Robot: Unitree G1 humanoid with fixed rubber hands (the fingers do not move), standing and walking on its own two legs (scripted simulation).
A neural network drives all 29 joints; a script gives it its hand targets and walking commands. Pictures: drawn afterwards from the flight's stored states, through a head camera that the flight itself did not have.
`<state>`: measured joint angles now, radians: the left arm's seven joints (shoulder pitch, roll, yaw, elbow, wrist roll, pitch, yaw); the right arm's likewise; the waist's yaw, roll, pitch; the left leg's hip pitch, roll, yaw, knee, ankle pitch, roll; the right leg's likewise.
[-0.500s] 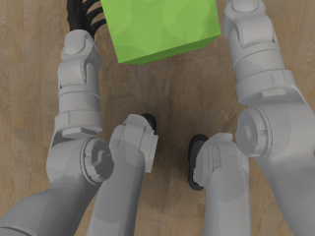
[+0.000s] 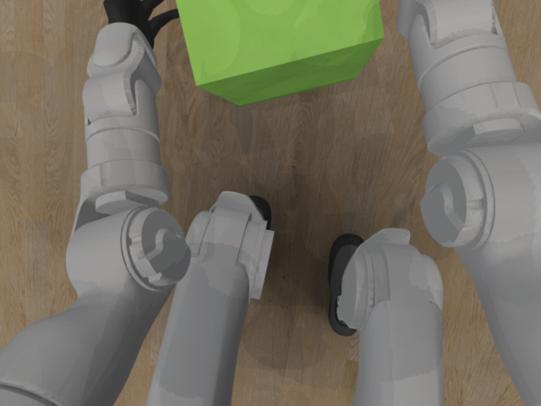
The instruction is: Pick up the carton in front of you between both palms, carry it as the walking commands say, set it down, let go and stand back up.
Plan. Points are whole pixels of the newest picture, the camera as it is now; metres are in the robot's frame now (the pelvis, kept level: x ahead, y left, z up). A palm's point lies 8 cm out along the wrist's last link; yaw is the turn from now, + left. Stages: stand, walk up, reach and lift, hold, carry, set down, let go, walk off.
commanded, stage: set down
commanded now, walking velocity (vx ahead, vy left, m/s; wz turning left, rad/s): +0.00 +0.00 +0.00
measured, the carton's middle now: (278, 9) +0.57 +0.11 -0.26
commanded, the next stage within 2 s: let go in 2.00 s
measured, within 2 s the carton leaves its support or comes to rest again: neither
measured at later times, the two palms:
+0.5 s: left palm (139, 31) +0.49 +0.25 -0.15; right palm out of the picture +0.59 -0.04 -0.14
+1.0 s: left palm (98, 66) +0.45 +0.32 -0.18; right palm out of the picture +0.59 -0.05 -0.19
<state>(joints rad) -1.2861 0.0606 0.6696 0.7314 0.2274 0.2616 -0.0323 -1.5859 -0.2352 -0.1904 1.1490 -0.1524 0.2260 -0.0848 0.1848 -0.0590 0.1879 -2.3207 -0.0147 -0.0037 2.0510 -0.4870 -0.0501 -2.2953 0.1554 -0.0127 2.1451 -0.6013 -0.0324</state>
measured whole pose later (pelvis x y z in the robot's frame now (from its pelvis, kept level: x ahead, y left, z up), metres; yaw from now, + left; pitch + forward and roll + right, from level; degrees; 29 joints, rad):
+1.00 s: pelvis +0.00 +0.01 -0.01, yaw +2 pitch +38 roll +3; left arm -1.25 0.30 0.44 0.97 -0.13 0.02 0.06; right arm -1.52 -0.43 0.10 1.05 0.13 0.12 -0.09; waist 0.19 0.00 0.38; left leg -2.29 0.02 0.06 2.11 -0.49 0.01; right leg -2.24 0.11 -0.01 2.22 -0.65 -0.03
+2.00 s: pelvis +0.05 +0.00 +0.22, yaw +3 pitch +46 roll +2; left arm -0.93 0.21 0.47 0.75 -0.03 0.21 -0.03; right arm -1.24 -0.27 -0.12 0.97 -0.06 0.29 -0.05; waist 0.20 -0.10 -0.12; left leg -1.73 -0.02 0.00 1.29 -0.37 -0.02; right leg -1.68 0.09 0.02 1.38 -0.50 -0.04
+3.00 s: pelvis +0.14 +0.02 +0.38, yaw +2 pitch -3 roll +1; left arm 0.21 0.20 0.00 0.44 -0.01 0.14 -0.06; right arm 0.15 -0.15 -0.08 0.50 -0.08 0.10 0.03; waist 0.03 0.05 0.08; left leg -0.15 -0.07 -0.01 0.47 -0.26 0.04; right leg -0.11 0.05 0.05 0.52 -0.35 -0.05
